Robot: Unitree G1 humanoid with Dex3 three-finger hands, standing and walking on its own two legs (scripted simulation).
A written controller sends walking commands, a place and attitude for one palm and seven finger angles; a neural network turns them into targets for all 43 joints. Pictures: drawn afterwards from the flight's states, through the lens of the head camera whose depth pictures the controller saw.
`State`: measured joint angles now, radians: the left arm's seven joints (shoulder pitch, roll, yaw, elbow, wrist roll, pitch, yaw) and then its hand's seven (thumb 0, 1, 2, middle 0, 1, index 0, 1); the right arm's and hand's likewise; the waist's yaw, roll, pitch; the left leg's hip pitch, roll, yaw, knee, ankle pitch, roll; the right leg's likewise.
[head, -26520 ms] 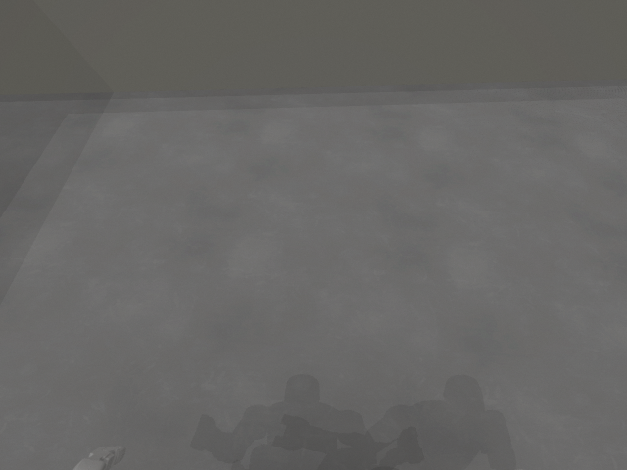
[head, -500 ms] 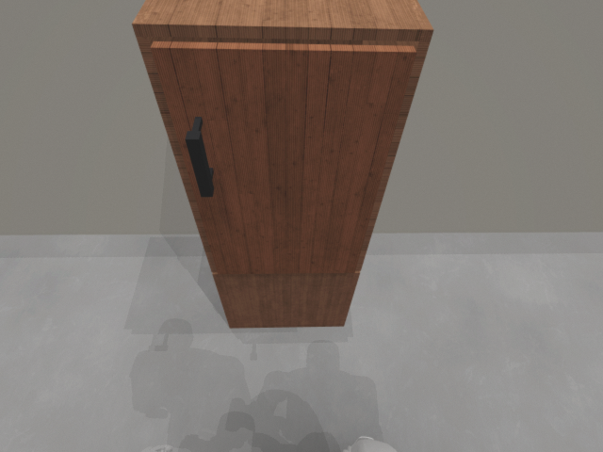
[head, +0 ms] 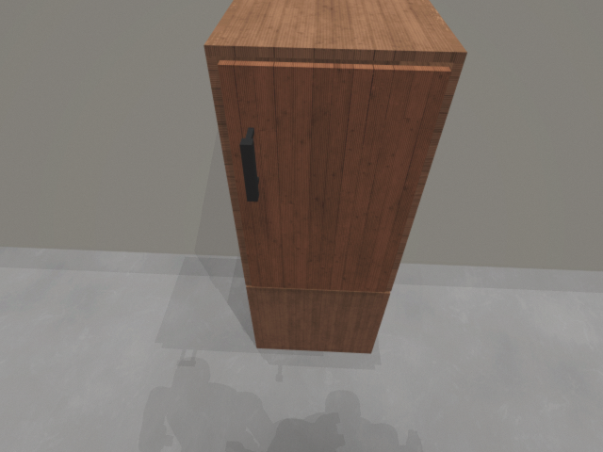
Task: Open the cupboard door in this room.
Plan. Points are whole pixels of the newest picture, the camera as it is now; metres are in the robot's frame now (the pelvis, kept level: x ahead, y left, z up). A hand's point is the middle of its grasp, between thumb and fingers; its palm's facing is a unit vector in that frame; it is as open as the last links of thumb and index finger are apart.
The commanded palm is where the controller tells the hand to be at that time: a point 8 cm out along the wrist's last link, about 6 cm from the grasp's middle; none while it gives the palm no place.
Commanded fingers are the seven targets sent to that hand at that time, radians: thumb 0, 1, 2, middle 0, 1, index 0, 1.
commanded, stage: come to a stop and stand still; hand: left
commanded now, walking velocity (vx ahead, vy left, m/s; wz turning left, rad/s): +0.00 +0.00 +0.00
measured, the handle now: (251, 165) +0.57 +0.14 +0.08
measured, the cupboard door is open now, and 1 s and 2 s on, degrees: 0 0 0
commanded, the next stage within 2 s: look again from close up in 0.52 s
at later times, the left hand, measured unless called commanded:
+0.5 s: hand out of the picture -0.03 +0.20 -0.15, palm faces +0.04 -0.98 -0.20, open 7.4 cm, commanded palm none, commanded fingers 0.00 0.90 0.90 -0.20 -0.30 -0.20 -0.30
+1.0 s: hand out of the picture -0.01 +0.18 -0.15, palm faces +0.05 -0.98 -0.19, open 7.4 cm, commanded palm none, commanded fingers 0.00 0.90 0.90 -0.20 -0.30 -0.20 -0.30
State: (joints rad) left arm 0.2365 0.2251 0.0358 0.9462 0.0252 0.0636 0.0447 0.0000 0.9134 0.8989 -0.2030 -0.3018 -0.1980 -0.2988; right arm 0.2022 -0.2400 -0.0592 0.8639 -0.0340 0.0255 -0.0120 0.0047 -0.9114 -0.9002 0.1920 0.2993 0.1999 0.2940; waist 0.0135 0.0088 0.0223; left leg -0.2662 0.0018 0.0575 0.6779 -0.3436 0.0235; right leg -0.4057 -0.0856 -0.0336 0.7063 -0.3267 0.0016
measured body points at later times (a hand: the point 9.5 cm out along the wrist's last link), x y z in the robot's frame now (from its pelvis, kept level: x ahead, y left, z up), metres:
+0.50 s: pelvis -0.03 +0.03 +0.02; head -0.04 +0.02 +0.47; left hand -0.03 +0.25 -0.14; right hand -0.03 -0.21 -0.14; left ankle +0.01 +0.10 -0.72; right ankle +0.06 -0.11 -0.72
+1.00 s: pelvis -0.01 +0.01 +0.02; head -0.01 +0.01 +0.47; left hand -0.02 +0.23 -0.14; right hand +0.01 -0.21 -0.14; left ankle +0.01 +0.10 -0.72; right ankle +0.06 -0.11 -0.72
